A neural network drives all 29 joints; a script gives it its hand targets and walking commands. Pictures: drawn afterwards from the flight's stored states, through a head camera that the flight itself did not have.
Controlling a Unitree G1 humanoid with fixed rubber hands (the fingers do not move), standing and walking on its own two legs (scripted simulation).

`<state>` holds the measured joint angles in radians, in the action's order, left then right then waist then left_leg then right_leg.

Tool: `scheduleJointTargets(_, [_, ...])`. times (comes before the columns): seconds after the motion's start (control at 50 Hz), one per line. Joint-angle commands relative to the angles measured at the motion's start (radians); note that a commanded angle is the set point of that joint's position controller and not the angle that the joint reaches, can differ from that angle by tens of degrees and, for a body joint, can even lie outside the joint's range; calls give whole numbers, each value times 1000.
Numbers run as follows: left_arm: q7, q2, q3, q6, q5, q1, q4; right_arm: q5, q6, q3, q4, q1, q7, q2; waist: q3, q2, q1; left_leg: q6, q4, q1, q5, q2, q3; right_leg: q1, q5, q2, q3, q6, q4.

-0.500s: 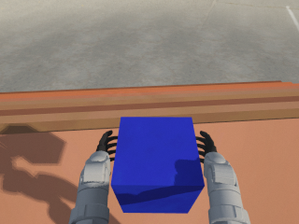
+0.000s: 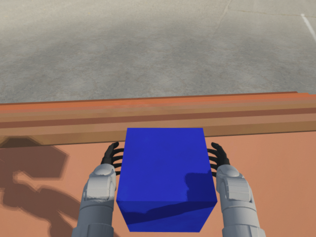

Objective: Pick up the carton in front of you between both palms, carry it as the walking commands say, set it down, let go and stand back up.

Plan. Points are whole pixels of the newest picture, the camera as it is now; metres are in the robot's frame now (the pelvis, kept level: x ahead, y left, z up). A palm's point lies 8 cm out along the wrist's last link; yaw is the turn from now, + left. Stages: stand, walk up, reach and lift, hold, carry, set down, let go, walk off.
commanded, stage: hold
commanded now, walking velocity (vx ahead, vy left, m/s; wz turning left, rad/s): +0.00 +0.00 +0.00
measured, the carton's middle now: (164, 182) +0.29 +0.00 -0.04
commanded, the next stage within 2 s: carry in 1.16 s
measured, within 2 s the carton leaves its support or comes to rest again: neither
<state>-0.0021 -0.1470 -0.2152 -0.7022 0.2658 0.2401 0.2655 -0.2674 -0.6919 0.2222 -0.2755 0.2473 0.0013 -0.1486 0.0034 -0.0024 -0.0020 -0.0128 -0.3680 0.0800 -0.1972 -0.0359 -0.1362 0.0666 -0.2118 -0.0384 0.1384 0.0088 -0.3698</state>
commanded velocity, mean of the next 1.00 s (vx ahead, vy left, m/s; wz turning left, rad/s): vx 0.00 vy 0.00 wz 0.00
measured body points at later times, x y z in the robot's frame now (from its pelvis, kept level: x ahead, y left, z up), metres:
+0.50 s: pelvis -0.01 +0.00 +0.00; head -0.06 +0.00 +0.45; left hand +0.29 +0.15 +0.04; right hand +0.29 -0.15 +0.04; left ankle +0.01 +0.13 -0.75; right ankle +0.00 -0.13 -0.75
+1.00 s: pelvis +0.00 +0.00 +0.00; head -0.05 +0.00 +0.45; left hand +0.29 +0.15 +0.04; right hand +0.29 -0.15 +0.04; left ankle +0.01 +0.13 -0.75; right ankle +0.00 -0.13 -0.75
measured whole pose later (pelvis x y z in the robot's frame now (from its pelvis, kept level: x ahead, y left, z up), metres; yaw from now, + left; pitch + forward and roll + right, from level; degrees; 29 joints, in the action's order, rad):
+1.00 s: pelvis +0.00 +0.00 +0.00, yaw +0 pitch -7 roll +0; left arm -0.01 -0.15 -0.21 -0.77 0.27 0.26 0.22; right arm -0.27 -0.76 0.22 -0.23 0.26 -0.01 -0.15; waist -0.01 0.00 0.00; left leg -0.01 -0.35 0.04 -0.19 -0.03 -0.13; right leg 0.03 -0.20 -0.04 0.13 0.01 -0.35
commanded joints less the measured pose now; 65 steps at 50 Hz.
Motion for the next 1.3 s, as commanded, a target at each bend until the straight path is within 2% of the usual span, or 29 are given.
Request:
scheduleJointTargets(0.0, [-239,-944,577,28,-271,485,-83,266,18,-574,71,470,-241,-951,261,0,3,-9,31,-99,253,-67,63,-47,263,-63,-60,17,45])
scheduleJointTargets(0.06, [-231,-936,605,-2,-288,477,-131,283,-11,-600,120,459,-234,-935,269,1,5,-11,41,-117,278,-66,59,-69,291,-63,-57,18,54])
scheduleJointTargets(0.18, [-228,-891,526,-40,-240,475,-65,243,-47,-527,56,467,-235,-889,135,0,3,-6,69,-68,113,-59,72,-17,115,-56,-68,9,79])
scheduleJointTargets(0.44, [-237,-929,531,-27,-246,577,-40,245,-31,-528,32,570,-248,-919,187,4,4,-5,49,-75,71,-54,74,-4,69,-55,-74,5,61])
scheduleJointTargets(0.88, [-232,-912,537,-34,-252,502,-85,256,-40,-540,78,494,-239,-912,207,1,1,-7,51,-103,195,-59,70,-46,199,-57,-67,12,63])
scheduleJointTargets(1.12, [-232,-906,542,-34,-255,496,-96,258,-42,-543,89,485,-236,-910,201,1,1,-5,52,-95,184,-60,70,-46,191,-57,-65,12,63])
scheduleJointTargets(1.14, [-233,-908,548,-34,-263,517,-96,267,-43,-553,95,513,-237,-916,194,-2,4,11,-34,29,30,117,49,84,34,113,-31,-11,-9])
scheduleJointTargets(1.18, [-230,-915,577,-36,-280,517,-129,276,-45,-574,124,503,-234,-918,189,1,1,18,14,115,-397,96,13,170,-393,95,9,-26,33])
scheduleJointTargets(1.2, [-226,-918,602,-40,-295,534,-159,289,-51,-595,149,513,-229,-921,174,1,5,25,13,155,-505,97,6,207,-497,92,13,-30,28])
scheduleJointTargets(1.22, [-222,-916,624,-48,-310,547,-190,306,-58,-620,179,522,-225,-921,168,7,7,29,1,168,-486,106,10,226,-468,96,4,-30,9])
scheduleJointTargets(1.26, [-211,-905,673,-75,-343,532,-249,340,-86,-672,238,510,-212,-914,237,22,5,39,-18,143,-356,122,25,215,-313,90,-51,-33,-57])
scheduleJointTargets(1.28, [-204,-896,701,-95,-362,522,-283,356,-106,-699,272,495,-204,-904,274,36,7,50,-14,127,-344,138,11,219,-279,86,-72,-33,-93])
